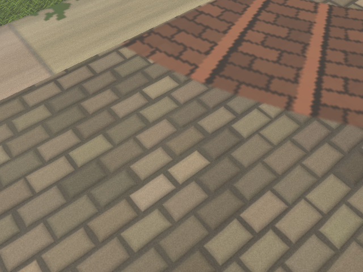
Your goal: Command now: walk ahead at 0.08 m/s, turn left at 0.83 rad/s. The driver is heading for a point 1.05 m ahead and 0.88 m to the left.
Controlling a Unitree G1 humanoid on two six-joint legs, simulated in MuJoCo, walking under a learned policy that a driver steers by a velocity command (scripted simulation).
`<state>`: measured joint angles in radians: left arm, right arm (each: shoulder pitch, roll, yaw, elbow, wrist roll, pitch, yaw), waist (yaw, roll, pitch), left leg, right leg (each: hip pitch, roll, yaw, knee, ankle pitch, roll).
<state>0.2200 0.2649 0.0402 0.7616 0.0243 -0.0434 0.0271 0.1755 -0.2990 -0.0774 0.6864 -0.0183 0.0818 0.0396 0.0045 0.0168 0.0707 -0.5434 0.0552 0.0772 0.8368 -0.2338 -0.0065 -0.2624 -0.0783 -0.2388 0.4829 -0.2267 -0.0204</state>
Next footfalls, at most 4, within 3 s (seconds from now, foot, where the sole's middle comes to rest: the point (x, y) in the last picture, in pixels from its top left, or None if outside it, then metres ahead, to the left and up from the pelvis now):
0.08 left None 0.11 0.12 -0.77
0.52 right None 0.17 -0.06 -0.77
0.96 left None -0.02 0.09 -0.77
1.38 right None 0.16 0.00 -0.77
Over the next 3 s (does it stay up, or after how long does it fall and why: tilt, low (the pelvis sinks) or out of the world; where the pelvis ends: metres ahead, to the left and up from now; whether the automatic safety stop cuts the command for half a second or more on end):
stays up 0.52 0.57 -0.02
